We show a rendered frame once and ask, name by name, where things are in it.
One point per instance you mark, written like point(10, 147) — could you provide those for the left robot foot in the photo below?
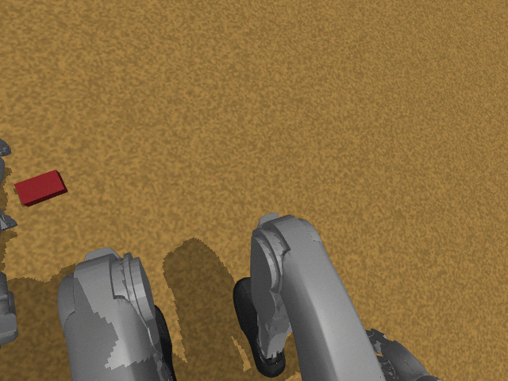
point(166, 344)

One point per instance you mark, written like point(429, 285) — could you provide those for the right robot foot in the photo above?
point(247, 317)

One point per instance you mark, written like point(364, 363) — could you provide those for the left robot hand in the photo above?
point(6, 221)

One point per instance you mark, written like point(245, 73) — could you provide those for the right robot hand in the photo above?
point(397, 363)

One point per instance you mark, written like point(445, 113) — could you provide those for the small box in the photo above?
point(40, 188)

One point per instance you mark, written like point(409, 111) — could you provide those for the left robot arm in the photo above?
point(8, 320)

